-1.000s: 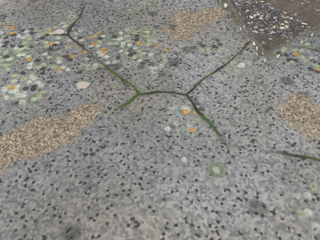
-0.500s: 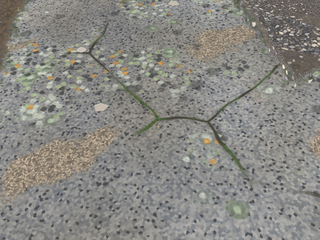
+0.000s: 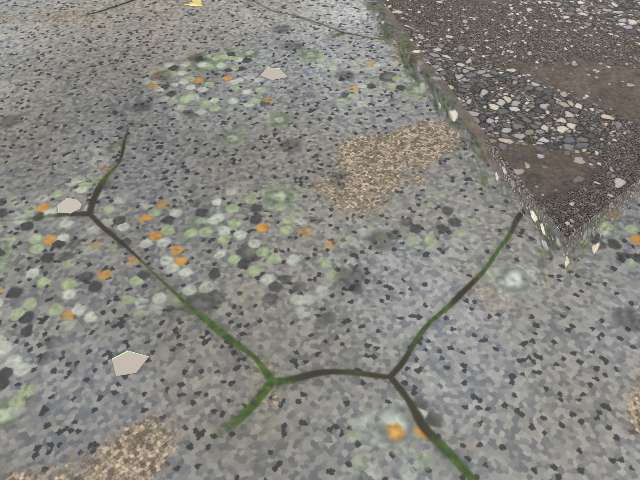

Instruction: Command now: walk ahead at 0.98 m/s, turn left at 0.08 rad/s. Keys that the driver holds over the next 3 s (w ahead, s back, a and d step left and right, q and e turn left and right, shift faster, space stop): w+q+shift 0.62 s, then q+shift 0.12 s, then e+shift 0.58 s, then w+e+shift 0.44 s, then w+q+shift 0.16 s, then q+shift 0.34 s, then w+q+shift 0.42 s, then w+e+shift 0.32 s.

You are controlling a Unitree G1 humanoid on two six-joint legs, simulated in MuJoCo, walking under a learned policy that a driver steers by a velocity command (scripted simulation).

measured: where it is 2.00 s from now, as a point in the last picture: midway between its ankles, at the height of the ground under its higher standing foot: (219, 277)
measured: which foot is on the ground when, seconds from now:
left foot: down 0.00-0.22, up 0.24-0.66, down 0.68-1.00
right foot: up 0.00-0.18, down 0.20-0.68, up 0.70-1.00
